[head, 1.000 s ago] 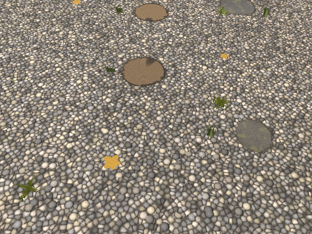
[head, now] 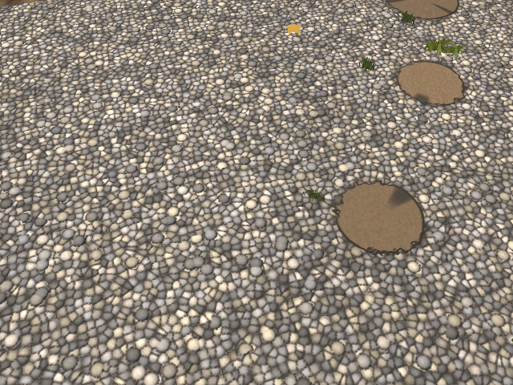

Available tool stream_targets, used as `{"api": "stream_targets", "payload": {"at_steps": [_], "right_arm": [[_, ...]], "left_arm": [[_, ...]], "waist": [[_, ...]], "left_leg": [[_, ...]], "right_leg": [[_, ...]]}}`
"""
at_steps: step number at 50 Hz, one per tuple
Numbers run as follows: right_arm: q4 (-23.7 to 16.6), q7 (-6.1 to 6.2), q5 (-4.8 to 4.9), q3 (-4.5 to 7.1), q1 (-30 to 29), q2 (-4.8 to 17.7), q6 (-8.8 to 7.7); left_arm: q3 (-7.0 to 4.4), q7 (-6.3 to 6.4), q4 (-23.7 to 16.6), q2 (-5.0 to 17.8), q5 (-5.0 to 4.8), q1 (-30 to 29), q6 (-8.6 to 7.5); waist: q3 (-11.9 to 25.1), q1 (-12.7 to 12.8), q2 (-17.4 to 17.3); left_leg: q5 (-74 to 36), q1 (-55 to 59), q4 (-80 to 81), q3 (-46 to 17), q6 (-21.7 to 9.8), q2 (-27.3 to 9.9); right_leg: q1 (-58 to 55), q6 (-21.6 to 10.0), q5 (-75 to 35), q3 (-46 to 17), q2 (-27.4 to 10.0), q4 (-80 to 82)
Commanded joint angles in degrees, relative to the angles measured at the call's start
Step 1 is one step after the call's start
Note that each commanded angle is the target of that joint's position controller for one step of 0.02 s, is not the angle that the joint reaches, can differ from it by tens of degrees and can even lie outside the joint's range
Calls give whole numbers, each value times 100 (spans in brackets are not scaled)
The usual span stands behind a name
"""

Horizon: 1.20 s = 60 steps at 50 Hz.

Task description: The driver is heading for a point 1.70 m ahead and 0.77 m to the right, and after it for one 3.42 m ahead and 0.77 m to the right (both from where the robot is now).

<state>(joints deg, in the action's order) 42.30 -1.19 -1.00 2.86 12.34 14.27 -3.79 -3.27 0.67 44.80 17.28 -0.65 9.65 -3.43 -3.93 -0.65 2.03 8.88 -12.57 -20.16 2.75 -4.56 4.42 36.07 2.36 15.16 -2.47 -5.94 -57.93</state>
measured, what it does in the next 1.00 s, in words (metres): walks ahead, turning right: right foot, then left foot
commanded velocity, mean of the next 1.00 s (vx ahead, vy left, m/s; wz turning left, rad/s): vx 0.05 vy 0.00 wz -0.49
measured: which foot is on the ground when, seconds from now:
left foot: down 0.00-0.24, up 0.26-0.66, down 0.68-1.00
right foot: up 0.00-0.22, down 0.24-0.70, up 0.72-1.00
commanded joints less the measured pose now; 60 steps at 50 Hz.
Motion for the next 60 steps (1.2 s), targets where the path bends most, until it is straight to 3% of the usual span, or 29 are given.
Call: {"api": "stream_targets", "payload": {"at_steps": [1, 4, 8, 10, 12, 13, 14, 15, 16, 17, 19, 22, 30, 33, 34, 35, 36, 37, 38, 40, 45, 50, 53, 55, 56, 57, 58, 59, 60], "right_arm": [[-273, 117, -35, 189, -363, 783, -97], [-104, 199, -25, 222, -268, 916, 13], [30, 281, 80, 262, -274, 959, 231], [21, 337, 163, 287, -367, 983, 331], [17, 400, 221, 287, -361, 937, 379], [-102, 401, 76, 257, -255, 860, 332], [-296, 323, -124, 112, -47, 437, 281], [-207, 233, -41, 132, -203, 663, 250], [-254, 205, 140, 176, -441, 798, 274], [-213, 245, 129, 188, -537, 779, 318], [-243, 324, 68, 231, -629, 809, 427], [-186, 355, 102, 194, -452, 625, 438], [-218, 279, 142, 231, -512, 685, 315], [-104, 195, 158, 286, -81, 711, 209], [-63, 201, 106, 362, 104, 929, 203], [-129, 239, -27, 464, 65, 1431, 246], [-180, 221, -230, 488, -83, 1539, 250], [-388, 253, -207, 390, -460, 1188, 220], [-459, 289, -111, 328, -738, 939, 222], [-506, 338, 57, 264, -827, 790, 248], [-410, 431, 2, 316, -182, 992, 386], [-442, 328, 82, 446, -327, 1323, 429], [-386, 260, 206, 468, -350, 1372, 407], [-288, 238, 317, 409, -356, 1210, 393], [-182, 203, 210, 322, -54, 927, 364], [-433, 132, -175, 110, -70, 438, 328], [-457, 194, -31, 229, -476, 805, 336], [-384, 218, 142, 286, -568, 1002, 387], [-266, 229, 178, 284, -440, 931, 431]], "left_arm": [[-25, -13, -75, 187, 18, 485, 42], [-57, -91, -277, 298, -9, 72, 47], [-136, -215, -543, 400, 28, -132, 115], [-171, -286, -622, 403, 30, -32, 141], [-283, -283, -532, 570, 41, 566, 107], [-448, -185, -548, 1131, 87, 950, 101], [-519, -112, -623, 1581, 171, 1044, 123], [-391, -111, -718, 1096, 168, 1061, 133], [-354, -108, -836, 941, 126, 634, 133], [-327, -81, -887, 804, 23, 338, 175], [-280, -10, -976, 710, -18, 14, 291], [-355, 72, -1054, 850, 68, 49, 377], [-409, 132, -1214, 924, 37, -82, 527], [-395, 148, -1280, 884, -51, -243, 603], [-357, 160, -1291, 753, -64, -138, 618], [-284, 142, -1361, 457, -38, 2, 609], [-372, 117, -1512, 704, -26, -100, 521], [-499, 96, -1347, 1083, 35, 104, 493], [-545, 83, -1165, 1119, -1, 274, 529], [-480, 110, -1014, 815, 7, 429, 647], [-320, 48, -1396, 487, -82, -285, 650], [-258, -76, -1526, 438, -47, -292, 666], [-299, -140, -1525, 482, -56, -149, 714], [-343, -140, -1336, 480, -28, 322, 704], [-422, -83, -1306, 762, -22, 517, 685], [-504, 19, -1459, 1390, 43, 543, 655], [-376, -33, -1456, 1041, 239, 589, 522], [-264, -72, -1386, 754, 275, 355, 410], [-185, -74, -1283, 508, 222, 15, 341]], "waist": [[809, 159, -579], [763, -53, -626], [580, -101, -679], [546, -17, -712], [836, 298, -465], [1269, 365, 424], [1758, 121, 1550], [2429, 398, 865], [1910, 322, 491], [1526, 216, 18], [1089, 28, 138], [1145, 12, 498], [1106, 174, 759], [1057, -77, 757], [1080, -93, 500], [988, 110, -818], [733, 130, -2009], [697, 223, -1400], [641, 334, -1034], [527, 274, -885], [593, -213, -1169], [758, -228, -1321], [754, -131, -1333], [833, 154, -1070], [1050, 131, -307], [1209, -55, 1652], [1496, 389, 1142], [1217, 309, 697], [1021, 125, 615]], "left_leg": [[-3855, 68, 589, -41, -781, -1367], [-3529, 535, 568, 26, -748, -1550], [-3186, 1042, 103, -92, -711, -1887], [-3263, 1116, -372, -143, -612, -1979], [-3486, 875, -1545, 165, -188, -1579], [-2176, 27, -2929, 468, 265, -994], [2727, -1953, -4784, 265, 714, 121], [3057, -2140, -5369, -859, 652, -38], [2683, -2412, -5498, -896, 617, -233], [2326, -2497, -5200, -849, 635, -401], [1815, -2075, -4393, -760, 723, -507], [1535, -1687, -3501, -659, 866, -310], [1162, -1066, -1980, -796, 827, -206], [482, -268, -542, -631, 602, -184], [231, 296, -107, -920, 421, -654], [58, 738, 270, -2207, -146, -1916], [-685, 232, 566, -3394, -993, -2743], [-896, 97, 472, -3042, -1072, -2716], [-917, 44, 323, -2370, -778, -2322], [-1049, 251, 182, -1664, -546, -1932], [-1559, 1111, 159, -1052, -753, -1944], [-1857, 811, 80, -613, -771, -2164], [-1897, 752, -190, -544, -657, -2250], [-1577, 362, -785, -262, -272, -2027], [-640, -397, -1589, 178, 202, -1686], [2797, -2038, -3309, 560, 809, -966], [3105, -2158, -4176, -232, 904, -828], [2780, -2038, -4437, -412, 879, -946], [2389, -1978, -4246, -489, 858, -1001]], "right_leg": [[-903, 32, -1165, 46, 32, 1024], [-773, 2, -1586, 110, 121, 1629], [-445, -164, -757, 212, 191, 1939], [-522, -312, -330, 355, 301, 2147], [-1593, -634, -1379, 439, 583, 3095], [-2714, -1070, -3917, -770, -127, 3218], [-4213, -2397, -5760, -2825, -1514, 3225], [-4337, -2524, -4738, -3026, -1497, 3415], [-3919, -2257, -4010, -2469, -1258, 3489], [-3469, -1938, -3225, -2107, -984, 3594], [-2533, -1643, -2187, -1754, -578, 3860], [-2346, -1594, -2024, -1659, -345, 3925], [-2159, -1407, -522, -2379, -200, 3902], [-1987, -1159, -581, -2470, 30, 3588], [-1585, -906, -117, -2259, 293, 3236], [-636, -561, 1102, -1357, 978, 2039], [4, -286, 2046, -635, 1404, 671], [-55, -143, 1751, -825, 1078, -334], [-96, -66, 1384, -732, 1050, -718], [133, 140, 882, -597, 985, -1326], [312, 416, 618, -94, 640, -292], [-863, 263, 799, 401, 453, 1072], [-1404, 2, 534, 544, 531, 2042], [-2444, -355, -587, 625, 740, 3497], [-3491, -566, -1874, -64, 328, 3754], [-4407, -1312, -4571, -2026, -1325, 3436], [-3632, -2205, -4199, -2164, -1789, 3570], [-3305, -2053, -3562, -1589, -1386, 3693], [-3124, -1701, -2925, -1147, -1002, 3751]]}}
Keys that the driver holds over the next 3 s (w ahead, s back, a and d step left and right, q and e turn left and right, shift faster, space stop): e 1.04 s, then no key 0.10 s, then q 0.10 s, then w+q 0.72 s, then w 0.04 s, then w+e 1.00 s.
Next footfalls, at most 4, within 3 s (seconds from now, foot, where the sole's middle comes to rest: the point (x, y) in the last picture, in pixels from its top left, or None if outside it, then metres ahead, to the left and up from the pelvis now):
0.24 right None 0.20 -0.14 -0.78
0.68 left None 0.23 0.08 -0.78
1.12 right None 0.08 -0.14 -0.78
1.74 left None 0.38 0.02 -0.78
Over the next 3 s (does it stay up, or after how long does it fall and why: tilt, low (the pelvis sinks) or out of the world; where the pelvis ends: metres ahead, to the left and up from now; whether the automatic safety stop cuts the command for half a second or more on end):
stays up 0.91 -0.22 0.00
